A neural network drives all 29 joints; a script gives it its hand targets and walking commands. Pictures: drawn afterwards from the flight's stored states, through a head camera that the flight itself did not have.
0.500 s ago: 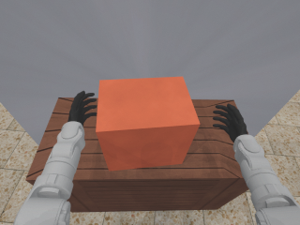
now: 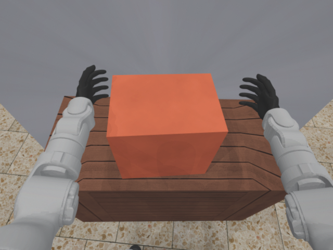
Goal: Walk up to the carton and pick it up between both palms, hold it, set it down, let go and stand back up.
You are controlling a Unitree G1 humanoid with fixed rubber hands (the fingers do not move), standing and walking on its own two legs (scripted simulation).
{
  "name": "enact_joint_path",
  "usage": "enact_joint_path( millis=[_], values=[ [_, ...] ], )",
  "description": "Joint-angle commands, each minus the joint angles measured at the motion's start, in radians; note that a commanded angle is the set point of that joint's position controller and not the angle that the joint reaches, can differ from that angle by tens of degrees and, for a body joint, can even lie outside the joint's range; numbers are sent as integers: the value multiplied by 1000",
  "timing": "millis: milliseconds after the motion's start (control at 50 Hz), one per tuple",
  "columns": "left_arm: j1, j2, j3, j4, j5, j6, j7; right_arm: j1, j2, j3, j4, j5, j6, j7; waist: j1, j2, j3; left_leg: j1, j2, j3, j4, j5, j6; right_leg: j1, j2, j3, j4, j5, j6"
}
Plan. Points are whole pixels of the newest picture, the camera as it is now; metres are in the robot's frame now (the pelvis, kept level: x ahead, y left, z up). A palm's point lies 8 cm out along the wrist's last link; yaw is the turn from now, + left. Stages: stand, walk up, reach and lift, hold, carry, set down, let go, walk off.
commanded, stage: reach and lift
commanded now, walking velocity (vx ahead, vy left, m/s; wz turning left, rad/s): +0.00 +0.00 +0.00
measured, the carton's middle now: (163, 129) +0.46 +0.03 -0.06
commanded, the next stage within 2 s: none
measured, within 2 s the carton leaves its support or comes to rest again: neither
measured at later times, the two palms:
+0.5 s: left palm (88, 121) +0.42 +0.24 +0.01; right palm (259, 112) +0.45 -0.21 +0.06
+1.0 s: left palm (96, 133) +0.43 +0.23 -0.06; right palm (249, 128) +0.45 -0.22 -0.02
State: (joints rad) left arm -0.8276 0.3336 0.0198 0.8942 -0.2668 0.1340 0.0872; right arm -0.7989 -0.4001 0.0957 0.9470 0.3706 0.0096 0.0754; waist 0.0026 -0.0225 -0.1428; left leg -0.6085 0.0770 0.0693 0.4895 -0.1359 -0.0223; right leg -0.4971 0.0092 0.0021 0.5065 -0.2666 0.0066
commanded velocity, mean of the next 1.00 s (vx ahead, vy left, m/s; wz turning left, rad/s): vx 0.00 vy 0.00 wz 0.00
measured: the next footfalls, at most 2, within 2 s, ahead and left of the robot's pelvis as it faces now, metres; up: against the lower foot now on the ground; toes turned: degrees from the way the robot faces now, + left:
none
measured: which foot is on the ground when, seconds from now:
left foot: down 0.00-1.00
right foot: down 0.00-1.00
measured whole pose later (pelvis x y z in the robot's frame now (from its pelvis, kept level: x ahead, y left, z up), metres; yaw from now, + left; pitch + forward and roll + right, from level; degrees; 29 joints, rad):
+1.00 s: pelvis -0.01 +0.00 -0.03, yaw -1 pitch +35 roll -2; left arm -0.89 0.32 -0.05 1.34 -0.34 -0.40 0.07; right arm -0.92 -0.40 0.20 1.28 0.43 -0.35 0.12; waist 0.00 -0.02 -0.27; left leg -1.08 0.09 0.04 0.59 -0.12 -0.02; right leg -0.97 0.03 -0.01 0.62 -0.26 0.01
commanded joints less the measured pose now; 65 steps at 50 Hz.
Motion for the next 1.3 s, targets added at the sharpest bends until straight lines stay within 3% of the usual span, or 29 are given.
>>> enact_joint_path(
  millis=[0, 80, 100, 200, 220, 280, 320, 340, 400, 420, 460, 500, 520, 580, 640, 680, 720, 780, 820, 900, 920, 1000, 1020, 1040, 1060, 1080, 1200, 1260, 1280],
  values=[
    [-570, 208, 11, -39, -47, -67, 11, -631, -309, 6, 26, 108, -45, 0, 128, 59, -729, 460, -47, -17, 45, 299, -14, -52, 60, -29, -80, 371, 6],
    [-533, 207, 17, 52, -23, -56, 24, -629, -334, 27, 107, 139, -43, 16, 146, 104, -701, 512, -43, -17, 56, 408, -39, -51, 75, -57, -72, 408, 8],
    [-526, 213, 32, 75, -31, -62, 14, -641, -310, 73, 60, 155, -60, 11, 166, 38, -730, 466, -47, -12, 72, 415, -23, -32, 74, -40, -61, 462, 20],
    [-397, 125, 13, 210, 23, -117, -13, -508, -280, 88, 258, 143, -106, 20, 152, 81, -626, 518, -37, -21, 82, 486, -38, -103, 73, -54, -72, 446, 13],
    [-410, 137, 37, 211, 12, -148, -18, -546, -245, 125, 213, 153, -123, 22, 168, 30, -603, 454, -39, -10, 83, 466, -30, -57, 64, -43, -56, 468, 27],
    [-470, 133, -14, 109, -19, -242, -22, -600, -236, 114, 120, 150, -213, -1, 147, 42, -754, 468, -35, -24, 125, 533, -41, -89, 58, -53, -16, 550, 40],
    [-481, 171, 18, 131, -37, -296, -18, -606, -223, 130, 55, 174, -254, 0, 176, 38, -848, 457, -37, -13, 135, 602, -46, -81, 57, -45, -13, 593, 46],
    [-474, 161, 37, 193, -9, -315, -15, -567, -188, 156, 171, 172, -255, -4, 163, 41, -844, 429, -38, -5, 138, 566, -38, -77, 51, -28, -12, 608, 57],
    [-536, 184, 6, 199, -47, -386, -21, -571, -185, 155, 208, 182, -262, 1, 165, 42, -873, 400, -36, 7, 141, 505, -31, -101, 42, -34, -1, 519, 52],
    [-535, 143, -34, 122, -57, -405, -12, -556, -204, 120, 226, 171, -271, -3, 136, 105, -900, 455, -29, -18, 137, 522, -44, -150, 53, -44, 4, 506, 43],
    [-514, 127, -56, 230, -53, -421, -18, -545, -201, 137, 360, 188, -269, 19, 150, 113, -837, 476, -11, -22, 142, 507, -48, -260, 61, -70, -15, 364, 31],
    [-524, 118, -92, 241, -104, -457, -19, -552, -191, 138, 285, 175, -271, 24, 130, 76, -866, 412, -15, -29, 124, 342, -21, -298, 42, -56, -16, 249, 24],
    [-536, 132, -101, 242, -109, -475, -7, -564, -217, 123, 278, 184, -286, 30, 138, 132, -884, 388, -23, -19, 128, 320, -18, -322, 39, -52, -3, 212, 20],
    [-525, 156, -95, 384, -119, -490, -15, -586, -214, 167, 281, 187, -298, 44, 153, 49, -854, 329, -12, -23, 145, 257, -6, -351, 40, -65, 36, 181, 37],
    [-486, 103, -123, 453, -132, -518, -22, -572, -187, 171, 297, 205, -335, 48, 164, 57, -869, 324, -19, -14, 166, 317, -17, -351, 44, -68, 66, 216, 31],
    [-479, 118, -49, 382, -80, -548, -13, -554, -206, 163, 304, 182, -376, 46, 177, 89, -942, 375, -5, -22, 213, 451, -34, -377, 52, -72, 90, 309, 45],
    [-470, 83, -53, 372, -54, -564, -27, -517, -190, 123, 334, 151, -406, 42, 146, 101, -972, 379, -4, -23, 239, 505, -45, -426, 56, -86, 98, 324, 42],
    [-449, 81, -74, 433, -73, -564, -32, -516, -195, 143, 294, 170, -411, 48, 166, 88, -949, 343, -18, -21, 227, 428, -29, -400, 50, -83, 94, 308, 45],
    [-399, 76, -74, 394, -88, -589, -38, -504, -178, 159, 236, 181, -437, 45, 186, 50, -1008, 333, -27, -15, 243, 510, -27, -332, 52, -71, 118, 448, 56],
    [-473, 81, -39, 326, -49, -601, -35, -512, -187, 125, 275, 146, -436, 34, 154, 86, -1047, 300, -25, -7, 242, 461, -24, -346, 54, -62, 110, 395, 55],
    [-478, 100, -35, 271, -65, -612, -31, -530, -184, 154, 222, 178, -439, 40, 191, 91, -1093, 294, -29, -3, 252, 521, -30, -345, 51, -57, 136, 451, 57],
    [-484, 75, -67, 295, -53, -625, -34, -548, -178, 115, 203, 136, -452, 29, 139, 98, -1133, 299, -29, -18, 259, 498, -29, -335, 55, -61, 141, 494, 55],
    [-494, 89, -46, 273, -83, -635, -36, -563, -176, 140, 165, 154, -449, 35, 173, 50, -1149, 272, -34, 4, 269, 530, -20, -308, 53, -56, 157, 533, 63],
    [-475, 112, -25, 234, -67, -652, -34, -525, -175, 138, 165, 152, -461, 23, 162, 57, -1173, 249, -38, 2, 275, 515, -16, -258, 49, -42, 165, 565, 68],
    [-473, 77, -36, 225, -57, -648, -31, -507, -173, 104, 190, 129, -460, 26, 132, 81, -1153, 301, -33, -3, 258, 515, -24, -300, 53, -61, 159, 543, 70],
    [-455, 76, -31, 280, -66, -638, -39, -521, -147, 141, 166, 146, -455, 30, 176, 69, -1147, 275, -42, 5, 271, 539, -25, -289, 52, -45, 166, 564, 71],
    [-480, 32, -45, 332, -40, -625, -51, -575, -108, 121, 181, 116, -436, 28, 146, 60, -1047, 244, -41, 12, 253, 444, -13, -313, 49, -54, 170, 476, 72],
    [-428, -38, -38, 418, -6, -609, -44, -521, -66, 115, 306, 97, -434, 43, 173, 79, -936, 287, -31, 3, 225, 447, -23, -373, 54, -63, 121, 401, 57],
    [-450, -16, -20, 407, -5, -612, -48, -570, -68, 130, 231, 104, -435, 47, 188, 92, -969, 280, -36, 6, 235, 421, -16, -377, 48, -58, 136, 374, 63]
  ],
)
